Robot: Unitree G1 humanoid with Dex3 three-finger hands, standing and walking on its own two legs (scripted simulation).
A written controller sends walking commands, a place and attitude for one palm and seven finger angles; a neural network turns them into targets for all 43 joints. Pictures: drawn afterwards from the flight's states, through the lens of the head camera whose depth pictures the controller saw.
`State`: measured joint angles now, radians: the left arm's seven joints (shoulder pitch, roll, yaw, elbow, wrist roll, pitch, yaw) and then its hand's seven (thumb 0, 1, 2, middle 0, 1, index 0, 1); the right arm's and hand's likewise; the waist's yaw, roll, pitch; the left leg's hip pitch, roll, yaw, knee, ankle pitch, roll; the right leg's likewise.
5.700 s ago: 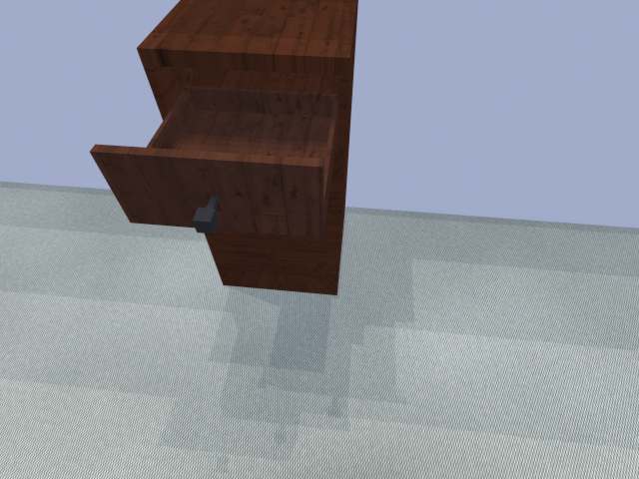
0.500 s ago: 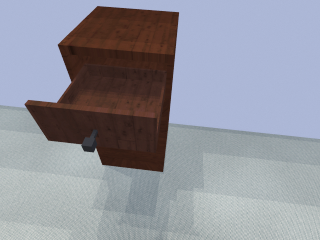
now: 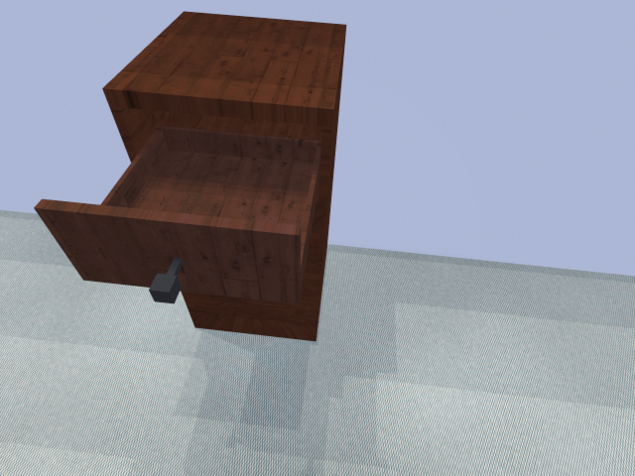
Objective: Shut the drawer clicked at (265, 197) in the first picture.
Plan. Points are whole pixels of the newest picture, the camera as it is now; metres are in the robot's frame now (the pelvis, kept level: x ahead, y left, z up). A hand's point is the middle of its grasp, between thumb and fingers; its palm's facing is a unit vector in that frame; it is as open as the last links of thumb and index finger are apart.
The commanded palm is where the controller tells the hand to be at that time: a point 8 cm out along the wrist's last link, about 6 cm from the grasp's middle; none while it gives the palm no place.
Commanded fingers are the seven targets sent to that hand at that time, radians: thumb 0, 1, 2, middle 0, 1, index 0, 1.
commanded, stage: shuffle to correct the standing spot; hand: left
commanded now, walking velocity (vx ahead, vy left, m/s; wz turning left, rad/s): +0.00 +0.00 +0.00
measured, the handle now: (169, 279) +0.39 +0.26 -0.01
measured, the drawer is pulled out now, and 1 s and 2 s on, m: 0.29 0.29 0.29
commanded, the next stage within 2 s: come to a stop and stand still in 0.38 s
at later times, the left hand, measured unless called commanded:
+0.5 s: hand out of the picture +0.02 +0.19 -0.18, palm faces +0.05 -0.98 -0.17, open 7.4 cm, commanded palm none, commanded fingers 0.00 0.90 0.90 -0.20 -0.30 -0.20 -0.30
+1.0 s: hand out of the picture +0.09 +0.20 -0.17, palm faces +0.03 -0.97 -0.25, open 7.3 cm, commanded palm none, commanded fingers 0.00 0.90 0.90 -0.20 -0.30 -0.20 -0.30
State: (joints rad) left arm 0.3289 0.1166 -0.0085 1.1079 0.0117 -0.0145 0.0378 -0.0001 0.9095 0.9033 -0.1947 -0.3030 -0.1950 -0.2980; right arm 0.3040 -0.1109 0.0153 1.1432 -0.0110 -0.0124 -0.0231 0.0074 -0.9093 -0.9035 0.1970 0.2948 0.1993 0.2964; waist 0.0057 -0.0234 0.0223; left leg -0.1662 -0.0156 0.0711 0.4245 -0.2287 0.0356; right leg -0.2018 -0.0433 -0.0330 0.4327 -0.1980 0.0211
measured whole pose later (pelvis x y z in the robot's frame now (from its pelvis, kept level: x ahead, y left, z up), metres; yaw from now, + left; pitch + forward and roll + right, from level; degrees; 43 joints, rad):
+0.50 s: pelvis +0.04 +0.02 -0.01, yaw -1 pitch -1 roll +0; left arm 0.36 0.13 0.04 1.08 0.02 0.01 0.02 0.00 0.91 0.90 -0.19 -0.30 -0.19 -0.30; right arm 0.40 -0.14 0.01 1.09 -0.03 -0.02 -0.02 0.00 -0.91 -0.90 0.20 0.29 0.20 0.30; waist 0.00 -0.01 0.02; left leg -0.14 -0.04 0.10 0.49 -0.33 0.08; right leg -0.31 -0.06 -0.09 0.73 -0.45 -0.03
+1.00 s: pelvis +0.05 +0.01 -0.01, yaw +0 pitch -2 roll +1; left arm 0.25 0.15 0.01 1.03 0.01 -0.01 0.06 0.00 0.92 0.90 -0.20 -0.30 -0.20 -0.30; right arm 0.29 -0.17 -0.01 1.02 -0.01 0.00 -0.03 0.02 -0.92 -0.90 0.20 0.30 0.20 0.30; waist -0.01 0.02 0.04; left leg -0.16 -0.04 0.09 0.56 -0.31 0.01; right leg -0.25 -0.04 -0.06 0.55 -0.27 -0.02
